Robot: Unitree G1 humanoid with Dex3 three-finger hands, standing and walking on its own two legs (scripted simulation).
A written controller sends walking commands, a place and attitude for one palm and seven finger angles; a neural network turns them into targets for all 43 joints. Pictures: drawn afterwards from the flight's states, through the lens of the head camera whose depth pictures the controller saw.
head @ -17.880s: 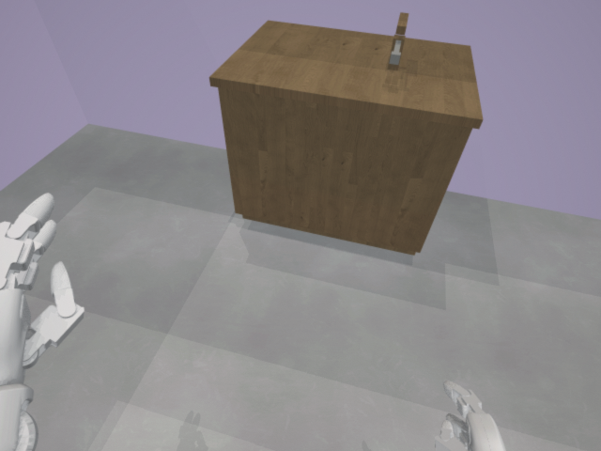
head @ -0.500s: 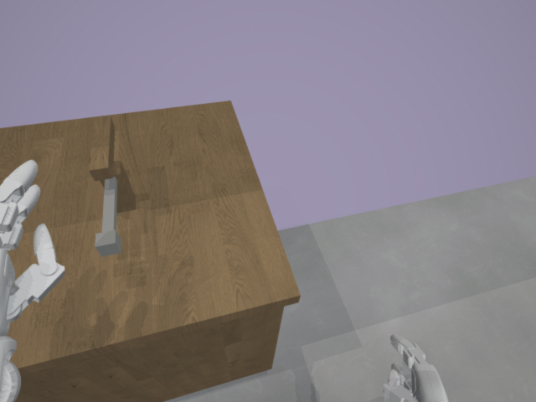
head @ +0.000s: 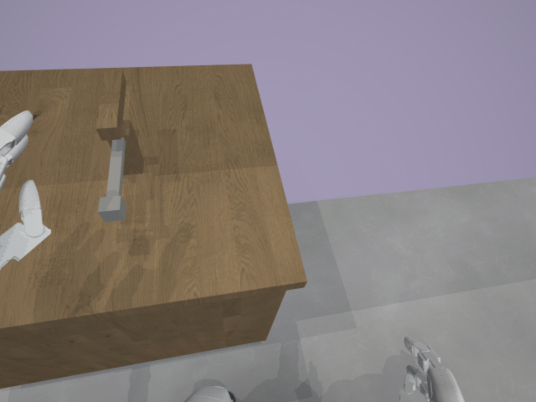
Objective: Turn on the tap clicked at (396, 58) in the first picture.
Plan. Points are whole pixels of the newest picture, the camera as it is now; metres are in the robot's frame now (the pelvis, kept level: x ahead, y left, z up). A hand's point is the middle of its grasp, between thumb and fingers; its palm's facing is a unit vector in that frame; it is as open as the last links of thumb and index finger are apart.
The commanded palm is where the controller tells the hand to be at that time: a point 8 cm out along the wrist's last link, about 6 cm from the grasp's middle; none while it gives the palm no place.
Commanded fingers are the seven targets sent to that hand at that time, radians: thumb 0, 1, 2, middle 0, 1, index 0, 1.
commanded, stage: come to a stop and stand still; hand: left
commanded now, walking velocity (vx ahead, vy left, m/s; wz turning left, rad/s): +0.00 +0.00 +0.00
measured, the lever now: (112, 209) +0.33 +0.28 +0.05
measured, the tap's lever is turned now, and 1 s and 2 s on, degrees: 0 0 0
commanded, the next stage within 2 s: look again from close up in 0.88 s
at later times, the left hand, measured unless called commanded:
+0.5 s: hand (23, 257) +0.20 +0.27 +0.17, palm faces +0.43 -0.85 -0.30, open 7.5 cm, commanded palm +0.14 +0.30 +0.18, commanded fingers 0.00 0.90 0.90 -0.20 -0.30 -0.20 -0.30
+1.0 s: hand (43, 248) +0.21 +0.26 +0.16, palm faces +0.37 -0.85 -0.37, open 7.4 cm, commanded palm +0.16 +0.30 +0.18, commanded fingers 0.00 0.90 0.90 -0.20 -0.30 -0.20 -0.30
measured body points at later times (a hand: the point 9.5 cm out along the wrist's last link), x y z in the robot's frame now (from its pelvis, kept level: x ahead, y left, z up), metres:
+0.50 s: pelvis -0.02 +0.02 +0.00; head +0.00 +0.05 +0.45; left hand +0.17 +0.32 +0.18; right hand +0.15 -0.20 -0.07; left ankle +0.03 +0.09 -0.74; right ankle -0.03 -0.13 -0.74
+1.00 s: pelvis -0.01 +0.02 +0.00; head +0.01 +0.04 +0.45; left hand +0.19 +0.31 +0.18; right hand +0.17 -0.21 -0.07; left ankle +0.03 +0.09 -0.74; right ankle -0.03 -0.14 -0.74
